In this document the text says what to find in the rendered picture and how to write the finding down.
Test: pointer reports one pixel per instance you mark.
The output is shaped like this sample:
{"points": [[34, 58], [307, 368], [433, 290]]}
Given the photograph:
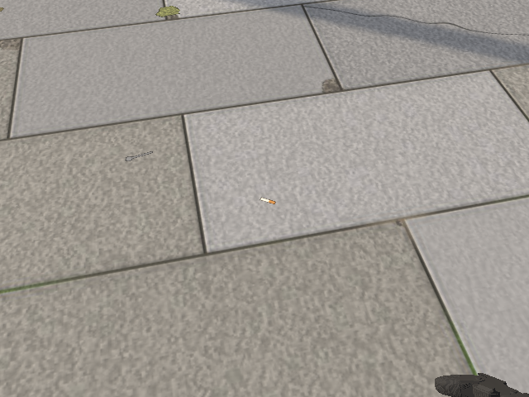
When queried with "robot right hand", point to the robot right hand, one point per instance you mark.
{"points": [[480, 385]]}

